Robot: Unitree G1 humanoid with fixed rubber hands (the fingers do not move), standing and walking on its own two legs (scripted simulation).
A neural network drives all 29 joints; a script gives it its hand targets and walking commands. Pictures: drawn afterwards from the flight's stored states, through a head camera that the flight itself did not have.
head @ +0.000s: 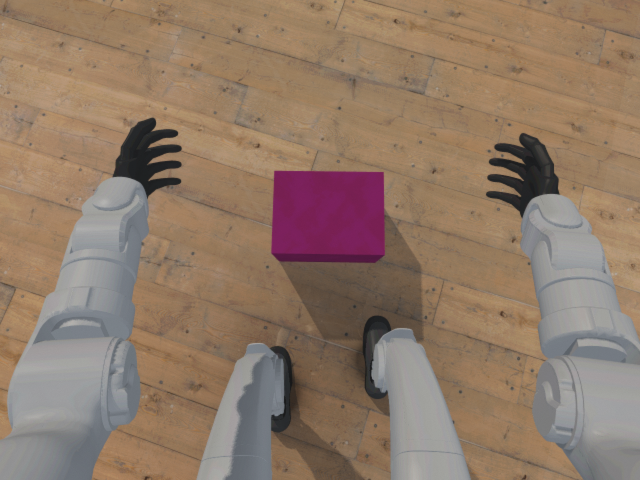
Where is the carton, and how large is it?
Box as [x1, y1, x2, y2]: [271, 171, 384, 262]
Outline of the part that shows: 274,171 271,253 278,260 374,262 384,254 383,172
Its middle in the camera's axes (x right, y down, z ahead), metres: +0.03 -0.04 +0.99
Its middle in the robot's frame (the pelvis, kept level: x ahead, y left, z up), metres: +0.51 -0.02 -0.60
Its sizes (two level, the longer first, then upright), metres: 0.261 0.199 0.169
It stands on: the floor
